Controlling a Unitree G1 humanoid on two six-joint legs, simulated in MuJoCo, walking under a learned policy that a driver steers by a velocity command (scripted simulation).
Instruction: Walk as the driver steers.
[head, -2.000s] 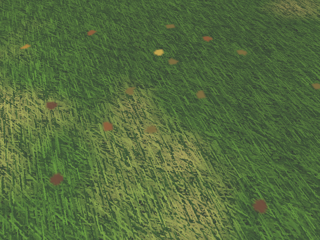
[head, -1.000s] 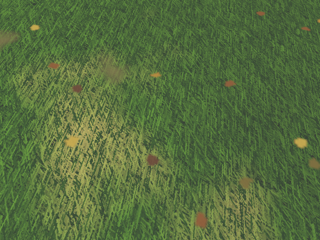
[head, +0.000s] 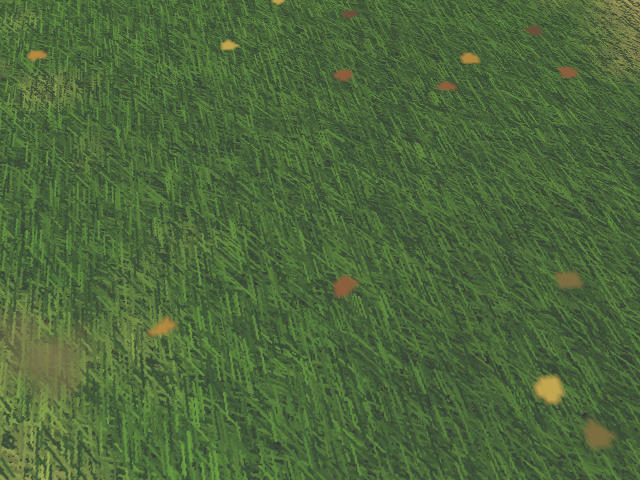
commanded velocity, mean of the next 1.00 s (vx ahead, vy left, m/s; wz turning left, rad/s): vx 0.50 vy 0.00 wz -0.31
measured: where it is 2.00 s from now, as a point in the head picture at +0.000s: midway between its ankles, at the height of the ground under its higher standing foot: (383, 319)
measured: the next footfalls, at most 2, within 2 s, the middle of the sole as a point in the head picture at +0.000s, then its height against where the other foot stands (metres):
right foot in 0.18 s outside the picture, level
left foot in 0.70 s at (311, 425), level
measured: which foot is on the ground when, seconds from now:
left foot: down 0.00-0.20, up 0.22-0.68, down 0.70-1.00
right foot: up 0.00-0.16, down 0.18-0.72, up 0.74-1.00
